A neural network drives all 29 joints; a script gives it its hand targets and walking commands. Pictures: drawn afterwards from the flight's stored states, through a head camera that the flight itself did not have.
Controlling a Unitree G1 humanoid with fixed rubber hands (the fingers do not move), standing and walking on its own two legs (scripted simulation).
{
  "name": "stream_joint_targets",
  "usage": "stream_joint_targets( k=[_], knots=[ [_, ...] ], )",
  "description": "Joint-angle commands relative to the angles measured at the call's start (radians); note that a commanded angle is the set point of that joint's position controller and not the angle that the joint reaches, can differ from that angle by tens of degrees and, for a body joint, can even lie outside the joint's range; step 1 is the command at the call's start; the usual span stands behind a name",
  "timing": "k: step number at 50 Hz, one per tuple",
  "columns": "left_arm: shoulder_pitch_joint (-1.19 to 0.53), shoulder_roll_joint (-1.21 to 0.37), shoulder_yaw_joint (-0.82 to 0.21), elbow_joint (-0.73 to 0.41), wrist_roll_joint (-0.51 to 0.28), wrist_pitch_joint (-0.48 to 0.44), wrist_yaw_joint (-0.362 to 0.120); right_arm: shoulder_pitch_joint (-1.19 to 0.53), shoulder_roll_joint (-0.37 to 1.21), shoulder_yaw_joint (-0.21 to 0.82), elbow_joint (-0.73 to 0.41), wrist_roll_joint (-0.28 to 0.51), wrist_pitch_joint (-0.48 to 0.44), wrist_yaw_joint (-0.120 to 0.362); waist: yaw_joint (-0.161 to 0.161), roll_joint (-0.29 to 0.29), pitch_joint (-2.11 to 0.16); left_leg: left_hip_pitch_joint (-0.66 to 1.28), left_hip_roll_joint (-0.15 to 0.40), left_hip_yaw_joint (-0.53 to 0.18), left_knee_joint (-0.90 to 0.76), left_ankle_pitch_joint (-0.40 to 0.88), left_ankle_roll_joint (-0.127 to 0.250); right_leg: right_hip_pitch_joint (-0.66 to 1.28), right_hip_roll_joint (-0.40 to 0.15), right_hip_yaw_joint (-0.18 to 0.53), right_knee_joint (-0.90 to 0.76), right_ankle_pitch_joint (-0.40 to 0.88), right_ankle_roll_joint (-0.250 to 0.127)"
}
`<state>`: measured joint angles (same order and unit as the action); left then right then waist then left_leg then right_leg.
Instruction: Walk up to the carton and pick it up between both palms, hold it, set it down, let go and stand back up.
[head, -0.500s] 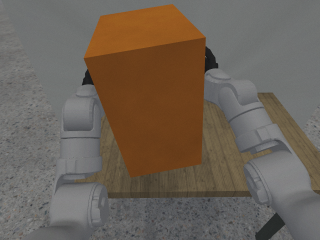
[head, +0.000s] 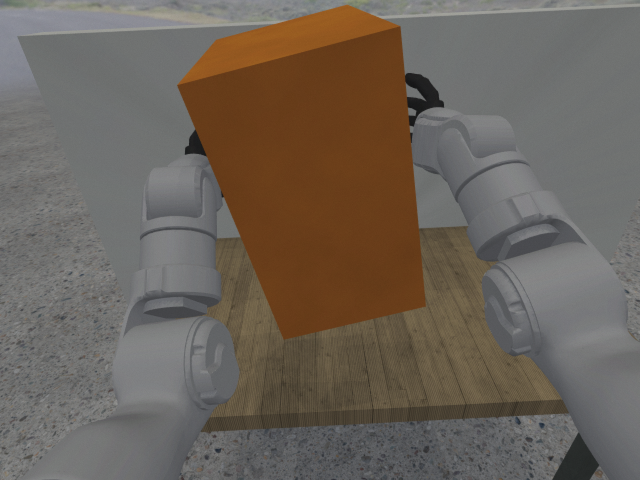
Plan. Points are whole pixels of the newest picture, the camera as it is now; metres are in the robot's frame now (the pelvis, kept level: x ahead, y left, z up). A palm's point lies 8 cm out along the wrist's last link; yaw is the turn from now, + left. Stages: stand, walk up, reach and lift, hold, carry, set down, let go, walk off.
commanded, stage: hold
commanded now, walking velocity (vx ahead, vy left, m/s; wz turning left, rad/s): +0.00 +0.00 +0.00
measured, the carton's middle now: (316, 167) +0.38 -0.01 +0.29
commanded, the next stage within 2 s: set down in 0.34 s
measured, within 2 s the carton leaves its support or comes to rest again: neither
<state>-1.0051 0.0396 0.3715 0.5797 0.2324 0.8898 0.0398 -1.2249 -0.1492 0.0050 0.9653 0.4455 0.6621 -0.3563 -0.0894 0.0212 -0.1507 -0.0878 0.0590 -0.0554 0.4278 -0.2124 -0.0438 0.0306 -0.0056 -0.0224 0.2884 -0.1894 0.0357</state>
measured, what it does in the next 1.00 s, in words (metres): stands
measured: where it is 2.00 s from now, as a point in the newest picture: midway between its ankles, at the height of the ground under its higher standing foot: outside the picture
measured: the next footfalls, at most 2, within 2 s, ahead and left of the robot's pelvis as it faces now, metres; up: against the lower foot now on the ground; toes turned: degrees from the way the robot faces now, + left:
none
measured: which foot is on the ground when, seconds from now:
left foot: down 0.00-1.00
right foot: down 0.00-1.00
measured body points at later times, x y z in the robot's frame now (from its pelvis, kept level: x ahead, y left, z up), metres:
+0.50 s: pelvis -0.01 -0.01 +0.00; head -0.08 +0.03 +0.44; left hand +0.39 +0.14 +0.24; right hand +0.39 -0.12 +0.29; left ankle +0.02 +0.14 -0.74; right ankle -0.01 -0.14 -0.74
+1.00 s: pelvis +0.00 +0.00 +0.00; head -0.04 +0.04 +0.45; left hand +0.42 +0.13 +0.26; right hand +0.41 -0.13 +0.28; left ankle +0.02 +0.14 -0.74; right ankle -0.01 -0.14 -0.74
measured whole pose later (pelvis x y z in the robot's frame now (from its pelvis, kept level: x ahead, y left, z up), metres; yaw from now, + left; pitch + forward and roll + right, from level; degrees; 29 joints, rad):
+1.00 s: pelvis +0.00 +0.00 +0.00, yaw -3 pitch -5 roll -3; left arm -0.95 0.07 0.26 0.44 0.14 0.73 0.17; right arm -1.05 -0.15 0.07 0.77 0.57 0.40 -0.35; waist -0.06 -0.05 -0.03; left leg -0.13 0.10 -0.02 0.42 -0.21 -0.05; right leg -0.01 0.03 0.02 0.24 -0.14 0.02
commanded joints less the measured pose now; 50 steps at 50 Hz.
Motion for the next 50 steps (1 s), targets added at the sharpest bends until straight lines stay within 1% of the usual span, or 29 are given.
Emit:
stream_joint_targets(
  k=[1, 2, 4, 6, 7, 9, 10, 14, 15, 17, 18, 19, 20, 22, 23, 25, 26, 30, 33, 34, 37, 39, 42, 43, 44, 45, 47, 50],
  knots=[
    [-0.934, -0.567, -0.279, -0.095, -0.164, -0.123, -0.105, -0.822, 0.716, 0.125, -0.203, 0.141, -0.036, 0.150, 0.018, 0.012, -0.215, 0.045, -0.113, 0.034, -0.077, 0.174, -0.025, -0.074, 0.102, 0.011, -0.064, 0.078, 0.036],
    [-0.953, -0.563, -0.264, -0.067, -0.161, -0.131, -0.102, -0.821, 0.717, 0.108, -0.168, 0.135, -0.037, 0.151, 0.019, 0.008, -0.210, 0.038, -0.114, 0.033, -0.078, 0.158, -0.026, -0.088, 0.099, 0.013, -0.068, 0.062, 0.037],
    [-0.973, -0.554, -0.245, -0.044, -0.163, -0.147, -0.092, -0.829, 0.718, 0.093, -0.138, 0.135, -0.043, 0.153, 0.025, 0.006, -0.221, 0.030, -0.115, 0.032, -0.078, 0.143, -0.022, -0.103, 0.098, 0.018, -0.071, 0.042, 0.038],
    [-0.995, -0.548, -0.228, -0.030, -0.167, -0.162, -0.083, -0.842, 0.723, 0.079, -0.123, 0.131, -0.051, 0.152, 0.036, 0.002, -0.239, 0.026, -0.116, 0.031, -0.075, 0.114, -0.017, -0.123, 0.097, 0.020, -0.076, 0.012, 0.037],
    [-1.006, -0.550, -0.230, -0.036, -0.169, -0.169, -0.079, -0.845, 0.732, 0.074, -0.120, 0.130, -0.055, 0.151, 0.039, 0.010, -0.249, 0.024, -0.117, 0.030, -0.074, 0.110, -0.018, -0.130, 0.094, 0.021, -0.076, 0.008, 0.037],
    [-1.026, -0.550, -0.231, -0.035, -0.183, -0.180, -0.070, -0.852, 0.739, 0.069, -0.127, 0.131, -0.062, 0.149, 0.038, -0.001, -0.278, 0.030, -0.119, 0.029, -0.062, 0.116, -0.020, -0.145, 0.095, 0.020, -0.074, 0.007, 0.040],
    [-1.031, -0.556, -0.242, -0.056, -0.192, -0.187, -0.066, -0.860, 0.750, 0.072, -0.149, 0.132, -0.066, 0.147, 0.042, 0.000, -0.301, 0.039, -0.121, 0.026, -0.055, 0.128, -0.021, -0.146, 0.095, 0.023, -0.072, 0.012, 0.040],
    [-1.038, -0.566, -0.266, -0.089, -0.212, -0.194, -0.052, -0.861, 0.764, 0.078, -0.192, 0.140, -0.068, 0.137, 0.039, 0.010, -0.346, 0.052, -0.124, 0.022, -0.036, 0.142, -0.023, -0.159, 0.101, 0.018, -0.067, 0.025, 0.044],
    [-1.036, -0.572, -0.276, -0.102, -0.217, -0.195, -0.050, -0.851, 0.763, 0.080, -0.196, 0.139, -0.069, 0.135, 0.032, 0.013, -0.354, 0.058, -0.122, 0.020, -0.034, 0.151, -0.025, -0.159, 0.104, 0.017, -0.065, 0.031, 0.044],
    [-1.020, -0.579, -0.298, -0.129, -0.230, -0.195, -0.045, -0.841, 0.767, 0.090, -0.241, 0.147, -0.073, 0.128, 0.027, 0.025, -0.386, 0.073, -0.125, 0.019, -0.020, 0.176, -0.031, -0.157, 0.108, 0.015, -0.061, 0.053, 0.045],
    [-0.983, -0.596, -0.329, -0.208, -0.263, -0.191, -0.024, -0.838, 0.737, 0.099, -0.283, 0.154, -0.075, 0.120, -0.016, -0.012, -0.473, 0.131, -0.108, 0.022, -0.024, 0.237, -0.012, -0.137, 0.111, 0.020, -0.059, 0.121, 0.018],
    [-0.969, -0.606, -0.354, -0.254, -0.270, -0.183, -0.006, -0.824, 0.738, 0.130, -0.322, 0.166, -0.072, 0.109, -0.009, -0.006, -0.502, 0.149, -0.105, 0.024, -0.008, 0.284, -0.014, -0.134, 0.113, 0.023, -0.049, 0.171, 0.014],
    [-0.948, -0.602, -0.365, -0.273, -0.272, -0.174, 0.007, -0.801, 0.722, 0.155, -0.360, 0.178, -0.069, 0.097, -0.012, -0.002, -0.492, 0.153, -0.110, 0.024, 0.000, 0.309, -0.013, -0.123, 0.114, 0.025, -0.044, 0.204, 0.017],
    [-0.904, -0.605, -0.389, -0.297, -0.277, -0.151, 0.023, -0.765, 0.682, 0.182, -0.399, 0.204, -0.059, 0.072, -0.023, 0.024, -0.444, 0.147, -0.102, 0.021, -0.002, 0.302, -0.011, -0.135, 0.113, 0.027, -0.053, 0.200, 0.012],
    [-0.890, -0.597, -0.405, -0.315, -0.282, -0.142, 0.030, -0.734, 0.656, 0.184, -0.406, 0.212, -0.055, 0.062, -0.034, 0.035, -0.427, 0.151, -0.102, 0.020, -0.004, 0.305, -0.012, -0.133, 0.114, 0.025, -0.055, 0.192, 0.008],
    [-0.875, -0.582, -0.430, -0.348, -0.290, -0.132, 0.041, -0.701, 0.626, 0.198, -0.429, 0.235, -0.051, 0.046, -0.036, 0.058, -0.407, 0.143, -0.094, 0.022, -0.004, 0.286, -0.014, -0.144, 0.109, 0.028, -0.054, 0.179, 0.002],
    [-0.868, -0.583, -0.438, -0.358, -0.295, -0.126, 0.048, -0.699, 0.621, 0.200, -0.443, 0.244, -0.051, 0.043, -0.033, 0.080, -0.405, 0.136, -0.088, 0.025, 0.003, 0.290, -0.016, -0.149, 0.107, 0.029, -0.052, 0.183, -0.004],
    [-0.871, -0.583, -0.460, -0.433, -0.294, -0.109, 0.070, -0.680, 0.599, 0.216, -0.486, 0.266, -0.057, 0.049, -0.020, 0.124, -0.423, 0.149, -0.082, 0.026, 0.019, 0.332, -0.018, -0.133, 0.108, 0.033, -0.036, 0.229, -0.012],
    [-0.854, -0.575, -0.474, -0.479, -0.287, -0.101, 0.081, -0.658, 0.574, 0.231, -0.523, 0.277, -0.077, 0.052, -0.011, 0.140, -0.432, 0.176, -0.079, 0.031, 0.031, 0.381, -0.017, -0.110, 0.111, 0.032, -0.026, 0.280, -0.015],
    [-0.850, -0.569, -0.472, -0.480, -0.283, -0.098, 0.082, -0.655, 0.569, 0.234, -0.529, 0.279, -0.083, 0.053, -0.010, 0.136, -0.433, 0.180, -0.078, 0.031, 0.031, 0.394, -0.014, -0.099, 0.111, 0.032, -0.026, 0.297, -0.014],
    [-0.837, -0.565, -0.474, -0.476, -0.269, -0.105, 0.080, -0.659, 0.539, 0.234, -0.550, 0.265, -0.110, 0.055, -0.007, 0.139, -0.420, 0.196, -0.073, 0.035, 0.024, 0.394, -0.012, -0.094, 0.113, 0.029, -0.030, 0.293, -0.016],
    [-0.827, -0.534, -0.463, -0.468, -0.251, -0.122, 0.083, -0.648, 0.518, 0.234, -0.547, 0.253, -0.136, 0.056, 0.003, 0.128, -0.410, 0.207, -0.069, 0.041, 0.016, 0.387, -0.007, -0.089, 0.113, 0.024, -0.034, 0.293, -0.016],
    [-0.808, -0.505, -0.445, -0.423, -0.233, -0.151, 0.081, -0.652, 0.480, 0.226, -0.555, 0.230, -0.182, 0.054, 0.007, 0.117, -0.381, 0.222, -0.064, 0.049, 0.008, 0.379, -0.005, -0.088, 0.110, 0.021, -0.047, 0.278, -0.016],
    [-0.801, -0.488, -0.437, -0.405, -0.226, -0.164, 0.081, -0.642, 0.466, 0.221, -0.547, 0.220, -0.202, 0.054, 0.011, 0.118, -0.366, 0.225, -0.061, 0.055, 0.004, 0.375, -0.007, -0.086, 0.108, 0.019, -0.050, 0.269, -0.018],
    [-0.790, -0.479, -0.434, -0.382, -0.222, -0.179, 0.081, -0.638, 0.452, 0.213, -0.533, 0.206, -0.220, 0.055, 0.007, 0.115, -0.353, 0.233, -0.060, 0.056, -0.002, 0.376, -0.007, -0.093, 0.108, 0.014, -0.057, 0.258, -0.020],
    [-0.769, -0.468, -0.430, -0.368, -0.214, -0.195, 0.080, -0.620, 0.439, 0.219, -0.532, 0.196, -0.239, 0.053, 0.010, 0.100, -0.348, 0.249, -0.056, 0.058, -0.003, 0.379, -0.005, -0.091, 0.109, 0.012, -0.064, 0.256, -0.019],
    [-0.722, -0.441, -0.409, -0.332, -0.199, -0.224, 0.081, -0.588, 0.402, 0.211, -0.507, 0.178, -0.276, 0.051, 0.013, 0.088, -0.318, 0.269, -0.054, 0.061, -0.011, 0.392, -0.007, -0.087, 0.108, 0.009, -0.078, 0.248, -0.022],
    [-0.641, -0.419, -0.405, -0.331, -0.184, -0.269, 0.085, -0.520, 0.351, 0.208, -0.475, 0.164, -0.337, 0.045, 0.017, 0.082, -0.296, 0.313, -0.052, 0.070, -0.012, 0.438, -0.010, -0.087, 0.113, -0.003, -0.089, 0.258, -0.023]
  ],
)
